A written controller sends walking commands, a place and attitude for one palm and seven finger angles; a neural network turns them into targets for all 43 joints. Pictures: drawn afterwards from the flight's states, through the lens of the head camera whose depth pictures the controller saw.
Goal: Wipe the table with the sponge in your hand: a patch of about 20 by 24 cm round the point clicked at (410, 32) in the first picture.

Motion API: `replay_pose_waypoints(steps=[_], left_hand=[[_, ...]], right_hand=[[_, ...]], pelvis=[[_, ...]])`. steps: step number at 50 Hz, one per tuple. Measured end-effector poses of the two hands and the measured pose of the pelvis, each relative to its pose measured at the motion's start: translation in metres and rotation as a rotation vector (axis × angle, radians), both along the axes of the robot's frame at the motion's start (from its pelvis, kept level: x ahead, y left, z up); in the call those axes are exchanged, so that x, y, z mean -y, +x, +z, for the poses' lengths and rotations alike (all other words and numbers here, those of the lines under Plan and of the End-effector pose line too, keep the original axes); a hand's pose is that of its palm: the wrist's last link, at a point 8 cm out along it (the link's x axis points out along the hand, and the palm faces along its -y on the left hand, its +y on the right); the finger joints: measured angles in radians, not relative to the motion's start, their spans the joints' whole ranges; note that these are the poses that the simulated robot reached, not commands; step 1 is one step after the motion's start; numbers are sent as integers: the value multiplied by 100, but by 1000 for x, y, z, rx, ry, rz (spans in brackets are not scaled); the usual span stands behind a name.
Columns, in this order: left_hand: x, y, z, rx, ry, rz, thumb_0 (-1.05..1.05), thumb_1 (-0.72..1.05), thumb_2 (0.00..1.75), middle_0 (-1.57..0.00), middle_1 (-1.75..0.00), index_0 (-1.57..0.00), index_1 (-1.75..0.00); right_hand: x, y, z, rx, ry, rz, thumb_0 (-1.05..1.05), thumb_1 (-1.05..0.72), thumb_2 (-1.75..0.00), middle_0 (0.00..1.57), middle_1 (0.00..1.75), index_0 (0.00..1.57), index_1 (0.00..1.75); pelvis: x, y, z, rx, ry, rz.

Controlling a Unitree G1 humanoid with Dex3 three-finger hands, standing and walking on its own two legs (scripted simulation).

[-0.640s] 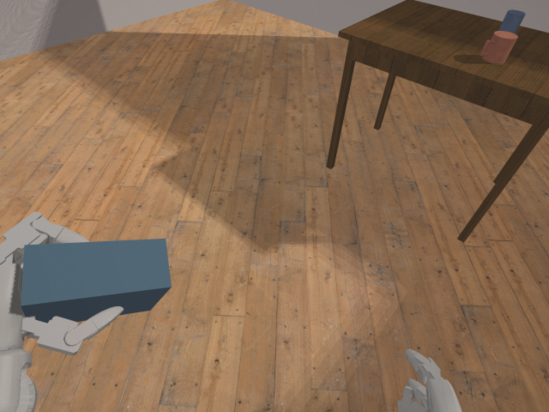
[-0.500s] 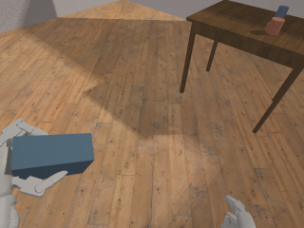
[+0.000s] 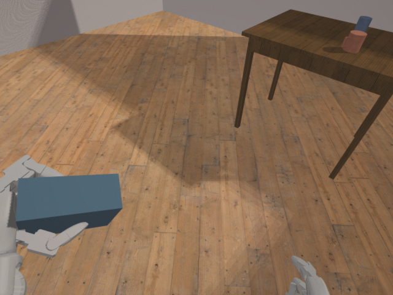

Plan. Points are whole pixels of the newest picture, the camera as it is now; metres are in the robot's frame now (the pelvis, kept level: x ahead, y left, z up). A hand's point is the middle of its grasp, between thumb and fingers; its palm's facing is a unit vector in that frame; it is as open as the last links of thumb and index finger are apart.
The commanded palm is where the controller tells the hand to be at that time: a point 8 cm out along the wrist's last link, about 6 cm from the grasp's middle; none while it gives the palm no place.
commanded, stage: walk to a spot facing it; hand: left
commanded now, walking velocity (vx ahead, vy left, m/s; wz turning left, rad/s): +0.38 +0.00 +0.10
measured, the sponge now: (85, 204) +0.22 +0.20 +0.14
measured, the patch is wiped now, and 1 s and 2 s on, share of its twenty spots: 0.00 0.00 0.00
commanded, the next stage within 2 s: none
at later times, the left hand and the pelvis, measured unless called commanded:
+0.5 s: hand (53, 170) +0.27 +0.27 +0.16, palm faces +0.50 -0.78 -0.37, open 10.0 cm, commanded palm +0.22 +0.29 +0.18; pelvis +0.08 +0.01 -0.01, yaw +3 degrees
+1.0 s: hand (135, 116) +0.43 +0.17 +0.16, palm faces +0.39 -0.77 -0.51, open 10.0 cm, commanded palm +0.37 +0.22 +0.18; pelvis +0.23 -0.07 -0.01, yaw +4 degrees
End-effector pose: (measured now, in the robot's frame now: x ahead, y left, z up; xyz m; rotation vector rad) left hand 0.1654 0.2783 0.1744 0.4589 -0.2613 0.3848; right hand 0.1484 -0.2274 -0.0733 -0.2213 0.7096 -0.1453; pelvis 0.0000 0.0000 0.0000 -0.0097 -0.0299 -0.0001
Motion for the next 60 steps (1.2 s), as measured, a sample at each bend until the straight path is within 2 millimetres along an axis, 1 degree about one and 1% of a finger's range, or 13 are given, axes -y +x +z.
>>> replay_pose_waypoints(steps=[8, 15, 21, 26, 30, 34, 39, 43, 45, 49, 53, 56, 60], left_hand=[[3, 8, 4, 36, 37, 34, 0, -47, 98, -76, -133, -76, -133], [8, 21, -7, 25, -16, 56, 0, -47, 98, -76, -133, -76, -133], [-11, 40, -5, 55, 8, 56, 0, -47, 98, -76, -133, -76, -133], [-25, 70, 1, 68, 40, 67, 0, -47, 98, -76, -133, -76, -133], [-15, 97, 14, 56, 42, 40, 0, -47, 98, -76, -133, -76, -133], [5, 121, 22, 35, 61, 1, 0, -47, 99, -76, -133, -76, -133], [26, 158, 19, -31, 116, 13, 0, -47, 99, -76, -133, -76, -133], [47, 189, 7, -39, 151, 45, 0, -47, 99, -76, -133, -76, -133], [56, 202, 2, -41, 118, 49, 0, -47, 99, -76, -133, -76, -133], [74, 222, 3, -83, 103, 27, 0, -47, 99, -76, -133, -76, -133], [82, 241, 18, -91, 150, 3, 0, -47, 99, -76, -133, -76, -133], [81, 257, 30, -60, 181, 13, 0, -47, 99, -76, -133, -76, -133], [73, 279, 37, -19, 181, 58, 0, -47, 99, -76, -133, -76, -133]], right_hand=[[9, 4, -15, -33, -3, -4, 1, -90, -90, 20, 30, 20, 30], [18, 19, -24, -122, -22, 30, 1, -90, -90, 20, 30, 20, 30], [11, 57, -14, -112, -86, 57, 1, -90, -90, 20, 30, 20, 30], [-10, 96, -6, -27, -34, 37, 1, -90, -90, 20, 30, 20, 30], [-28, 118, 0, -7, 42, 59, 1, -90, -90, 20, 30, 20, 30], [-31, 136, -2, -20, 90, 68, 1, -90, -90, 20, 30, 20, 30], [-10, 160, -21, -67, 115, 57, 1, -89, -90, 20, 30, 21, 30], [25, 189, -51, -114, 104, 58, 1, -89, -90, 20, 30, 21, 30], [43, 203, -55, -149, 79, 62, 1, -90, -90, 20, 30, 21, 30], [75, 231, -43, -155, 37, 33, 1, -90, -90, 20, 30, 20, 30], [96, 259, -27, -144, 1, 15, 1, -90, -90, 20, 30, 20, 30], [103, 281, -20, -143, -14, 22, 1, -90, -90, 20, 30, 20, 30], [99, 312, -16, -137, -15, 41, 1, -90, -90, 20, 30, 20, 30]], pelvis=[[10, 12, -8, 9, -10, 31], [14, 36, -7, 3, 15, 78], [1, 61, -10, 0, 12, 89], [-5, 79, -9, 8, 16, 56], [-2, 99, 2, -10, -5, 49], [7, 123, 6, -25, -5, 37], [30, 160, 1, -31, 8, 35], [54, 187, -18, -17, 15, 61], [61, 196, -18, -6, 28, 69], [70, 219, -9, -9, 46, 69], [77, 245, 0, -24, 52, 83], [81, 266, 4, -32, 57, 93], [81, 296, 5, -37, 62, 105]])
